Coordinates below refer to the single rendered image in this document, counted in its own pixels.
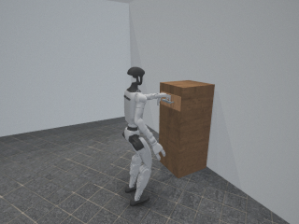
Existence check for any cabinet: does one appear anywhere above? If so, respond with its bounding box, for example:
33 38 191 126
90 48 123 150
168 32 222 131
159 80 215 178

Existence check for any right robot thigh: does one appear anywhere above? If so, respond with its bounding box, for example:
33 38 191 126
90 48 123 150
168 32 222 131
131 135 152 175

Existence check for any handle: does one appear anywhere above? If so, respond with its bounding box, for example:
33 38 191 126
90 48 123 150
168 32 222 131
162 99 174 104

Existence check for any robot right hand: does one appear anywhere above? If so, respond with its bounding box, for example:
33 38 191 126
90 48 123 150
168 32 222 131
151 143 165 161

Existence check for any robot left hand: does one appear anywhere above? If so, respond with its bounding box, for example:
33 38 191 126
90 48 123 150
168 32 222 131
157 92 171 105

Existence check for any drawer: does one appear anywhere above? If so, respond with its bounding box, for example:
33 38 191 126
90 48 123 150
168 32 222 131
161 91 181 111

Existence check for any left robot forearm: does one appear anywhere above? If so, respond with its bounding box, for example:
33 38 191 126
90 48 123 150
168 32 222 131
144 93 160 100

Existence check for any right robot forearm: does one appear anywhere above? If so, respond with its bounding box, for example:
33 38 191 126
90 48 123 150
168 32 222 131
136 119 157 146

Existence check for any right robot upper arm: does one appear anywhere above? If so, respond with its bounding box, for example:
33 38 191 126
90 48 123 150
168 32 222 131
134 92 147 127

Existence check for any robot torso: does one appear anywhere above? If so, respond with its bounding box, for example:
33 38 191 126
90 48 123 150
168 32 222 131
124 90 143 144

